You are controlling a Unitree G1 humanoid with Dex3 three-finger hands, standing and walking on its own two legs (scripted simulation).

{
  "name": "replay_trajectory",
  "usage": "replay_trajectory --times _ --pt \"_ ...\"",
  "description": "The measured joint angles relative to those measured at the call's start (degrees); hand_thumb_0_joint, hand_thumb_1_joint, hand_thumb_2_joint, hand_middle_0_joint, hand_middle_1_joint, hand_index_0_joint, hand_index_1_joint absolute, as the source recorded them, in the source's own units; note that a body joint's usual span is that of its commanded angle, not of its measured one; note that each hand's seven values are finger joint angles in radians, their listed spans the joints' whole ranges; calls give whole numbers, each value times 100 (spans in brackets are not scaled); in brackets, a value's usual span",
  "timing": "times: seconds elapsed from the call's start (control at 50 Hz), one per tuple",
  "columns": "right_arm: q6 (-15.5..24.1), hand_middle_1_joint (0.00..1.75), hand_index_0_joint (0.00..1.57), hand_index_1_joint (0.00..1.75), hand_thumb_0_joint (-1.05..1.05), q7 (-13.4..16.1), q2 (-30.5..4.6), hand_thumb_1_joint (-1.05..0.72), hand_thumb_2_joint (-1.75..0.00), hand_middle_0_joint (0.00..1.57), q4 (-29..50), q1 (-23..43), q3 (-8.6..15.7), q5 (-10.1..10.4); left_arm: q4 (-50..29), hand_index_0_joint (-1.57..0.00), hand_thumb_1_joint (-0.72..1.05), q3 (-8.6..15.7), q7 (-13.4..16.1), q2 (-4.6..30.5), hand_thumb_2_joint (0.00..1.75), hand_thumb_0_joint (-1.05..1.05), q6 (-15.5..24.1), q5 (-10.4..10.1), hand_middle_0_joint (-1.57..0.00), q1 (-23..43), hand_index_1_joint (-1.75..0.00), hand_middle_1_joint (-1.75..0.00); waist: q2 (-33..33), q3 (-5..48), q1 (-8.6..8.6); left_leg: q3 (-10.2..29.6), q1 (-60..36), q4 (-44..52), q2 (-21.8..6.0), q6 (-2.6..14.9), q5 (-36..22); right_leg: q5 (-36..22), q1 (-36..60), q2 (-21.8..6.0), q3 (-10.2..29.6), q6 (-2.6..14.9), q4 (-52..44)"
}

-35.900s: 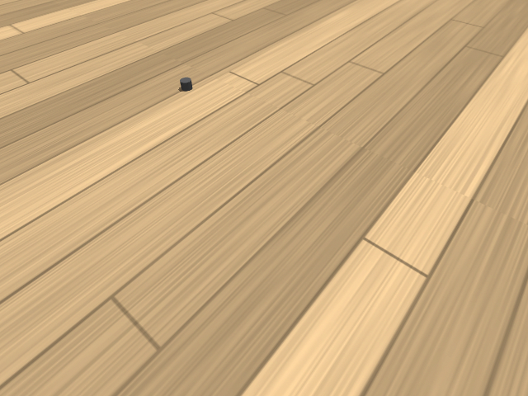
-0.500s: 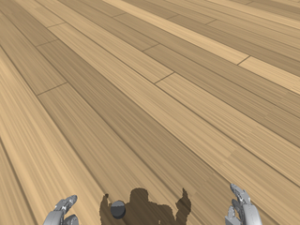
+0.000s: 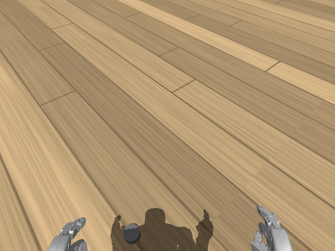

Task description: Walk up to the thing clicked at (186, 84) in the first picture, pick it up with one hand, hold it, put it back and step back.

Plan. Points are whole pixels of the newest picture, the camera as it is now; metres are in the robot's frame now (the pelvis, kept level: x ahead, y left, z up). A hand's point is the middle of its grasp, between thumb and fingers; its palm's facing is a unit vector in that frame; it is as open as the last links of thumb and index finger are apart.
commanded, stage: home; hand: left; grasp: from above
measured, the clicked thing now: (132, 234) +0.36 +0.17 -0.68
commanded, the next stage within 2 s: stand in 0.50 s
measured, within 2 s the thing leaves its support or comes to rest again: neither
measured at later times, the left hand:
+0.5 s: hand out of the picture +0.16 +0.18 -0.05, palm faces +0.04 -0.98 -0.20, open 7.4 cm
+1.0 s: hand out of the picture +0.08 +0.24 -0.11, palm faces +0.02 -0.95 -0.31, open 7.4 cm
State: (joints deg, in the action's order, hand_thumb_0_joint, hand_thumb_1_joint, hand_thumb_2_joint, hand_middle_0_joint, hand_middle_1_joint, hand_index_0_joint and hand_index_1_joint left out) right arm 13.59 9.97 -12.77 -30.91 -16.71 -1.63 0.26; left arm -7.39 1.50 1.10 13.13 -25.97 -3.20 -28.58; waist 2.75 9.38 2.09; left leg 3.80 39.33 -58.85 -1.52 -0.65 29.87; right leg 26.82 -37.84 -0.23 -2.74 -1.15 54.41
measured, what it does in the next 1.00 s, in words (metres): stands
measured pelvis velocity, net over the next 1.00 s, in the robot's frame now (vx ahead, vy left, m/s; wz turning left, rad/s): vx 0.00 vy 0.01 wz -0.02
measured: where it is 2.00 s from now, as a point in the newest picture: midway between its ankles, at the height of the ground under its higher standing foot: outside the picture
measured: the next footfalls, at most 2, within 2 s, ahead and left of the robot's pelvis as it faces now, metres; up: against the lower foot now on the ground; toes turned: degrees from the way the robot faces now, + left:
none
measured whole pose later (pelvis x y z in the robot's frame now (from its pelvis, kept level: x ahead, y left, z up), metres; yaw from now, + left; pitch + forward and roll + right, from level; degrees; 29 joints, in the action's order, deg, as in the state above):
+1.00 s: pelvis +0.00 +0.01 +0.05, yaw -1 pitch -1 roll +0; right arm 1.2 1.2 -16.2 -53.9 -11.5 3.1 -2.9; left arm 51.3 2.6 2.1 16.0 -2.1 2.0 -12.5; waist -0.6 -2.5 -1.0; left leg 0.1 15.5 -37.0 0.4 0.8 20.5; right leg 18.4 -16.1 -2.2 0.5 -2.3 35.6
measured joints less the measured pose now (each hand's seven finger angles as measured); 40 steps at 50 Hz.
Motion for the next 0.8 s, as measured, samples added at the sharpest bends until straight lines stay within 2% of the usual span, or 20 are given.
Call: replay_trajectory --times 0.6,0.64,0.68,0.72,0.8 --pt "-54 30 20 30 2 -30 7 -90 -90 20 43 8 8 20 -101 -20 91 -8 21 45 90 1 -29 -6 -20 -43 -30 -30 5 15 5 -10 23 -40 8 37 52 17 2 -6 12 -39 -18" --pt "-209 30 20 30 1 -197 -16 -91 -90 20 -311 238 85 -307 703 -20 91 -133 67 129 90 1 675 254 -21 412 -30 -30 -103 -373 -142 -115 -349 112 33 67 -10 -13 299 -34 110 -29 -70" --pt "-590 30 20 30 1 -470 -139 -90 -90 20 -740 488 62 -512 1819 -20 91 -167 91 190 90 1 1313 457 -21 969 -30 -30 -205 -645 -281 -206 -683 368 77 91 -139 -97 563 -79 195 -13 -215" --pt "-834 30 20 30 1 -689 -220 -90 -90 20 -1084 651 97 -497 2710 -20 91 -137 88 261 90 1 1685 558 -21 1345 -30 -30 -294 -844 -336 -269 -971 639 137 104 -275 -179 792 -140 254 -27 -373" --pt "-1055 30 20 30 1 -892 -288 -90 -90 20 -1495 702 296 -375 3933 -20 91 -6 87 356 90 1 2030 562 -21 1632 -30 -30 -396 -1027 -337 -327 -1410 1115 202 120 -496 -344 1176 -208 305 -63 -740"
